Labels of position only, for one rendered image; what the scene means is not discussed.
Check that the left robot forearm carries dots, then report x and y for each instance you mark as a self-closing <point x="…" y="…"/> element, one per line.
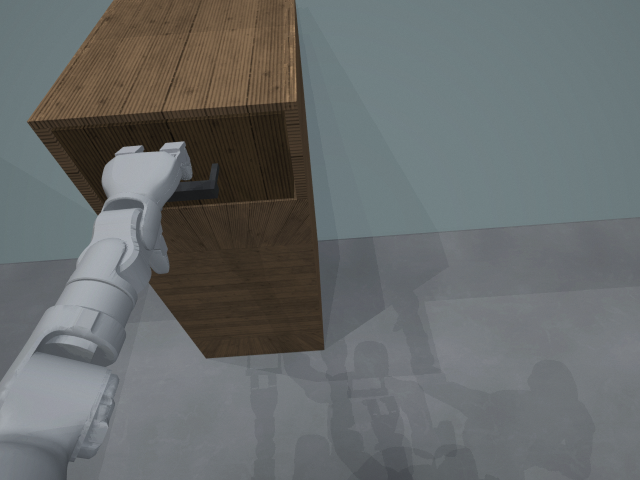
<point x="88" y="320"/>

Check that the left robot hand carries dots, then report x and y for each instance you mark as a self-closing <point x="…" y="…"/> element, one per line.
<point x="155" y="175"/>

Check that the handle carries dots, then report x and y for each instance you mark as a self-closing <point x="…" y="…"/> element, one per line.
<point x="197" y="190"/>

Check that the cabinet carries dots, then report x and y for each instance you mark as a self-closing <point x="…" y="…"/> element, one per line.
<point x="244" y="277"/>

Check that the robot left upper arm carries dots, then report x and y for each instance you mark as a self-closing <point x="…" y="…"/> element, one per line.
<point x="58" y="409"/>

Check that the drawer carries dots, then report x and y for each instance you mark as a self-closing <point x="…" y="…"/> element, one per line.
<point x="251" y="149"/>

